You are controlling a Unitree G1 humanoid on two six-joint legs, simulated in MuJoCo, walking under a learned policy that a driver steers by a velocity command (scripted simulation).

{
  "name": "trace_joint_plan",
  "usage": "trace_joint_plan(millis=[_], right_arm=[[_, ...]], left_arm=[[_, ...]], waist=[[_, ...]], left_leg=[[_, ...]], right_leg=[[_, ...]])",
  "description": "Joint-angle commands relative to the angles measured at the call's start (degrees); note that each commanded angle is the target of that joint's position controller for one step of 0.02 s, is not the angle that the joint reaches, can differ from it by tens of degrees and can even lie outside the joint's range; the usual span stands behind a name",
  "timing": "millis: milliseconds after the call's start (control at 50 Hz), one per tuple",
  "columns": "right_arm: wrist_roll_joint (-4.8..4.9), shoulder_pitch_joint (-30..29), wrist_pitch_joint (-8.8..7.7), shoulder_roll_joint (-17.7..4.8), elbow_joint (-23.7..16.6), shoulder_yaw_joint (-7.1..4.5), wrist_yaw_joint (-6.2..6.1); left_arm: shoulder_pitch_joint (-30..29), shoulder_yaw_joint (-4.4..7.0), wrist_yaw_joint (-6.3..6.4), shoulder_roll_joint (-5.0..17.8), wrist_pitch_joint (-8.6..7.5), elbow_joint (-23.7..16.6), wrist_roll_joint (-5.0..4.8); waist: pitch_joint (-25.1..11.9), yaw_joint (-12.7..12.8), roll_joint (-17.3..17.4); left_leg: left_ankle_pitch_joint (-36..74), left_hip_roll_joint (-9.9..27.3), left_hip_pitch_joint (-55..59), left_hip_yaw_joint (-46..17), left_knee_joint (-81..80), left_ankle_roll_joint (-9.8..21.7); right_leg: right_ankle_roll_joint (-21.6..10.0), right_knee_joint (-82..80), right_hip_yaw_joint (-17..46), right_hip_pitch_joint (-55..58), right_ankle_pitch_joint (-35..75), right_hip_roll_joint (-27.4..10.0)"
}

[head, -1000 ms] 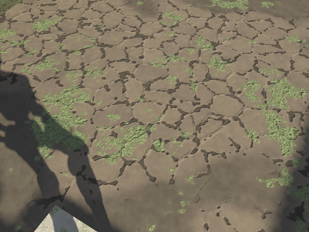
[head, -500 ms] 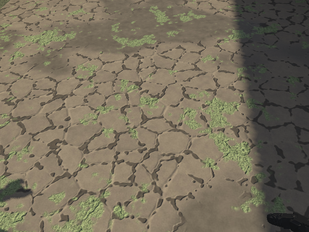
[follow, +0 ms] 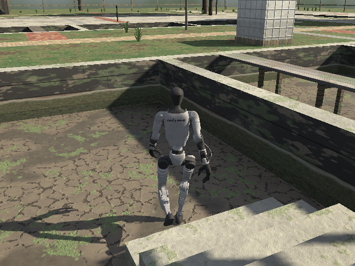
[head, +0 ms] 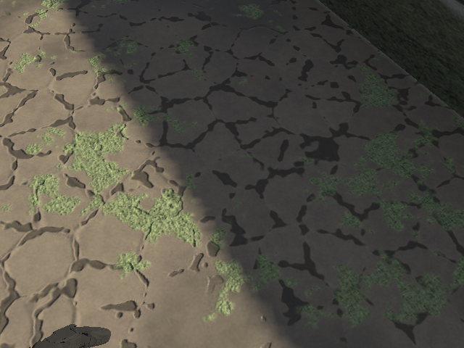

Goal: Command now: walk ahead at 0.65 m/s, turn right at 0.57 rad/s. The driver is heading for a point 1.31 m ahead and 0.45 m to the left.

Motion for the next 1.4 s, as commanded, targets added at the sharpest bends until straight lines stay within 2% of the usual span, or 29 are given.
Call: trace_joint_plan(millis=[20, 40, 80, 100, 160, 220, 260, 280, 300, 320, 360, 380, 480, 560, 700, 800, 840, 860, 880, 900, 940, 1120, 1220, 1260, 1280, 1300, 1320, 1360, 1400], right_arm=[[4.19, -8.0, -2.68, -8.7, -11.4, -0.47, 0.49], [3.72, -8.6, -2.92, -10.3, -11.4, -0.72, 1.04], [0.73, -6.4, -0.89, -7.0, -8.7, -0.82, 1.96], [-0.83, -6.3, 0.20, -7.7, -7.3, -1.14, 1.94], [1.86, -7.8, -0.29, -1.3, -8.0, -0.29, 2.32], [1.72, -6.5, -1.48, -2.2, -7.1, -1.60, 2.53], [0.52, 1.2, -1.22, -3.1, -5.1, -2.82, 2.91], [0.44, 5.1, -1.02, -7.0, -5.0, -4.46, 2.95], [1.75, -2.6, 0.12, -10.9, -6.8, -5.02, 3.01], [2.13, -9.1, 0.27, -15.7, -10.5, -5.89, 3.16], [1.82, -16.7, 2.34, -9.2, -13.8, -5.03, 2.74], [1.67, -16.9, 2.71, -6.9, -13.9, -4.36, 2.61], [1.97, -16.4, 2.88, -10.0, -15.4, -5.65, 2.55], [2.53, -18.5, 4.55, -11.9, -17.5, -6.66, 2.06], [1.53, -20.6, 5.53, -13.7, -19.5, -7.55, 2.62], [1.29, -25.3, 5.64, -14.6, -20.8, -7.58, 3.48], [2.18, -23.7, 5.20, -11.7, -20.8, -6.65, 3.45], [3.08, -20.3, 4.90, -8.6, -21.4, -5.94, 3.03], [1.47, -22.2, 4.58, -14.1, -21.3, -7.08, 2.73], [0.70, -23.8, 4.62, -16.3, -21.2, -7.62, 2.98], [0.67, -21.2, 5.68, -13.8, -19.7, -7.03, 4.21], [2.44, -26.9, 7.14, -9.8, -19.5, -4.08, 4.53], [2.54, -27.9, 7.15, -6.2, -16.9, -1.69, 2.06], [2.02, -24.6, 6.01, -8.5, -15.4, -2.10, 0.74], [1.30, -23.2, 5.05, -11.5, -15.1, -2.69, 0.10], [0.42, -22.0, 4.55, -14.9, -15.5, -3.08, -0.55], [2.28, -25.6, 5.01, -16.9, -15.4, -3.95, -0.51], [2.13, -30.0, 4.62, -9.2, -17.5, -2.12, -0.02], [1.46, -33.1, 4.72, -7.7, -18.2, -1.54, -0.52]], left_arm=[[35.3, 4.25, 2.02, 14.0, 0.33, 8.7, -1.75], [29.6, 3.90, 2.90, 12.4, 0.12, 6.3, -1.97], [13.5, 1.99, 4.11, 7.6, -1.21, 4.4, -1.81], [12.2, 0.91, 3.65, 5.2, -2.13, 3.8, -2.57], [7.6, 0.42, 2.37, 4.1, -5.29, 5.5, -2.86], [7.4, 0.65, 2.53, 3.7, -5.27, 5.9, -4.86], [5.1, 1.44, 3.09, 5.4, -3.92, 4.8, -5.49], [3.4, 2.23, 3.51, 6.2, -2.88, 3.9, -5.39], [8.0, 1.77, 3.00, 1.7, -1.41, 1.7, -3.50], [20.2, 0.26, 3.03, -1.2, -0.72, 1.5, -2.95], [16.3, 0.22, 3.78, 1.1, 0.89, 1.5, -1.82], [12.2, 0.34, 4.04, 1.5, 1.32, 0.2, -1.32], [9.1, -0.31, 4.44, 0.9, 3.57, -2.0, -1.68], [4.1, 0.13, 4.62, 2.8, 3.97, -4.3, -2.30], [1.5, 0.33, 4.82, 4.6, 2.25, -5.2, -2.84], [7.6, 0.66, 5.23, 6.4, 1.02, -4.7, -3.96], [9.4, 1.50, 6.38, 9.8, 0.66, -4.8, -3.44], [8.9, 2.22, 6.57, 14.9, 1.13, -6.9, -2.68], [5.0, 2.11, 6.20, 14.7, 1.45, -7.4, -1.54], [4.9, 1.43, 5.87, 10.6, 1.69, -7.4, -1.91], [4.5, 0.46, 5.21, 7.4, 1.96, -7.9, -2.45], [16.8, 1.66, 3.98, 9.0, 1.27, -4.4, -2.20], [16.9, 0.89, 2.32, 8.0, 1.30, -1.4, -2.40], [18.0, 2.17, 1.86, 10.6, 1.81, -0.7, -3.42], [18.7, 2.09, 1.82, 9.6, 1.54, -1.2, -4.15], [19.5, 1.18, 1.73, 4.9, 1.22, -3.1, -4.54], [18.5, 1.19, 2.47, 4.2, 1.99, -3.7, -4.32], [18.7, 3.16, 2.69, 7.6, 3.85, -1.7, -3.16], [19.7, 3.59, 1.80, 6.6, 5.35, -1.4, -2.82]], waist=[[-20.3, 15.0, 4.5], [-21.4, 12.2, 10.5], [-9.2, 1.3, 12.3], [-5.0, 0.6, 15.5], [-1.7, -1.4, 4.3], [-5.9, -1.1, 1.7], [-8.8, -5.6, 1.4], [-9.1, -9.4, 5.6], [-6.2, -1.2, 21.2], [-15.7, 4.8, 24.4], [-7.9, 5.8, 6.3], [-5.6, 5.7, 2.6], [-9.3, 4.7, 5.0], [-9.4, 2.9, 9.1], [-7.2, 1.1, 12.5], [-7.0, 4.1, 13.6], [-7.8, 4.2, 5.8], [-10.7, 3.0, -4.7], [-7.3, 3.2, -3.6], [-6.1, 2.9, -1.1], [-5.3, 2.1, -1.1], [-6.2, 6.5, -5.6], [-5.0, 5.8, -8.9], [-5.2, 3.9, -6.4], [-8.0, 4.1, -2.4], [-10.7, 4.5, 9.8], [-8.2, 3.9, 21.2], [-3.9, 5.2, 11.7], [-1.3, 6.8, 13.3]], left_leg=[[-3.4, 2.5, -61.9, -13.9, 20.4, 2.3], [6.9, 4.0, -61.2, -16.1, 10.6, 4.5], [10.8, 4.8, -47.8, -16.1, -7.7, 2.5], [11.7, 4.7, -35.4, -15.2, -15.9, 1.4], [29.8, 2.3, -18.1, -11.2, -38.5, 3.7], [39.9, -3.3, -13.0, -6.0, -43.7, 6.6], [41.0, -6.2, -4.9, -6.2, -48.4, 9.8], [57.9, -2.8, -2.2, -12.8, -53.8, 14.6], [101.0, 7.0, -2.3, -33.6, -56.8, 20.0], [97.7, 16.1, 2.7, -49.6, -61.8, 28.1], [58.9, 12.9, -9.6, -46.9, -64.3, 25.3], [50.9, 9.6, -12.7, -43.4, -65.5, 22.7], [53.9, 3.1, -14.0, -36.4, -65.3, 15.9], [33.1, 0.8, -11.9, -41.3, -67.8, 11.9], [25.2, -0.4, -10.0, -49.1, -67.8, 11.9], [27.8, -2.7, -15.7, -53.0, -66.4, 8.8], [7.4, -9.6, -24.0, -46.7, -59.9, 3.4], [2.9, -16.5, -30.0, -32.3, -43.7, 0.7], [4.9, -15.4, -35.0, -24.5, -33.1, 0.1], [8.9, -10.5, -33.5, -23.2, -27.5, 0.0], [13.6, -9.6, -32.4, -21.4, -19.6, 0.4], [11.6, -8.3, -32.3, -18.0, -29.5, -0.7], [14.6, -7.4, -14.4, -12.4, -56.1, 1.4], [27.8, -5.9, -6.6, -13.5, -68.4, 3.0], [31.8, -0.2, 1.4, -18.0, -68.6, 4.4], [49.8, 13.4, 9.6, -27.9, -66.5, 7.6], [61.0, 20.1, 1.0, -29.5, -65.7, 15.5], [58.4, 16.4, -5.3, -22.3, -66.9, 15.9], [54.4, 12.6, -8.1, -15.8, -67.7, 13.2]], right_leg=[[-12.7, 13.0, 27.4, 70.0, 69.1, -29.6], [-12.2, 4.4, 28.1, 62.7, 38.8, -28.1], [-10.1, -4.1, 22.9, 33.3, 31.3, -24.7], [-8.6, -6.5, 17.8, 17.2, 37.3, -22.8], [-2.5, -8.2, 5.6, 0.6, 40.2, -13.9], [1.8, 1.8, -0.2, 6.4, 38.8, -10.6], [5.0, 18.6, -2.1, 6.2, 36.6, -9.8], [8.0, 39.2, -3.5, 3.4, 15.3, -4.2], [11.0, 58.0, -3.2, -7.0, -33.9, 7.4], [11.0, 64.1, 8.7, -12.6, -35.6, 5.5], [10.8, 59.8, 11.1, -14.1, -30.9, 0.0], [10.9, 54.4, 11.4, -14.8, -29.4, -1.9], [13.6, 39.5, 11.1, -10.8, -22.3, -2.3], [15.2, 30.4, 13.5, -13.3, -19.0, -2.3], [13.4, 19.2, 15.9, -10.4, -19.4, -0.2], [11.5, 3.0, 15.7, 4.7, -19.2, 1.7], [10.0, -12.1, 21.3, 17.3, -16.9, -6.9], [5.1, -15.7, 36.7, 21.8, -23.3, -23.0], [0.5, -16.9, 40.1, 14.8, -17.5, -26.2], [-0.2, -14.1, 33.4, 12.7, -8.8, -24.0], [1.9, -10.1, 21.2, 11.2, 2.6, -16.9], [-0.1, -4.8, 15.8, 21.1, 22.4, -17.0], [1.0, -3.8, 17.8, 13.3, 21.4, -13.7], [3.6, -0.3, 20.6, 10.2, 22.9, -13.5], [5.8, 1.7, 20.8, 4.7, 14.3, -12.5], [8.2, 11.2, 16.2, -4.4, -8.3, -7.7], [8.9, 20.7, 6.7, -7.5, -34.4, -0.7], [10.0, 35.7, 8.3, -8.2, -33.3, -3.4], [11.6, 37.5, 7.6, -8.5, -28.3, -4.2]])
